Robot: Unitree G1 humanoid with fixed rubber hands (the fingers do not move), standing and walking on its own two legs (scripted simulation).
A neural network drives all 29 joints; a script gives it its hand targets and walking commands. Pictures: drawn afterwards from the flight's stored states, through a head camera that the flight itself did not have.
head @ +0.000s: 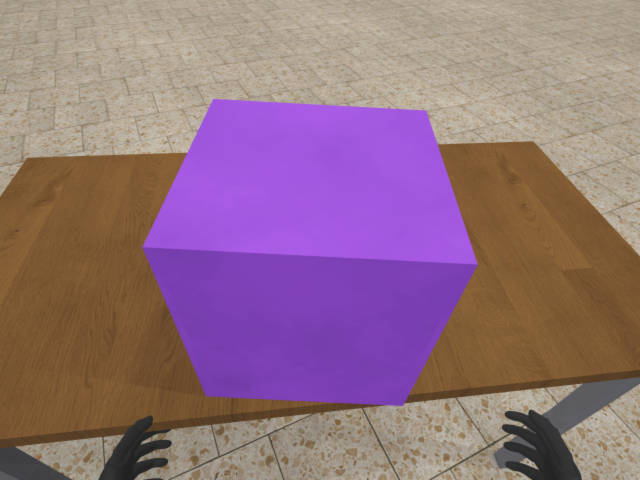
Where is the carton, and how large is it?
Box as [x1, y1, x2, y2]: [142, 99, 477, 405]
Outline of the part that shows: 213,99 142,247 205,394 209,396 402,405 477,264 426,111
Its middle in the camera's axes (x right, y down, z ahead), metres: -0.01 +0.03 +0.49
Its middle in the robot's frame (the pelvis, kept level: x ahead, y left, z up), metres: +0.37 +0.06 +0.10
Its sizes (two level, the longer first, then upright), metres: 0.263 0.248 0.294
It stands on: a table, 0.73 m high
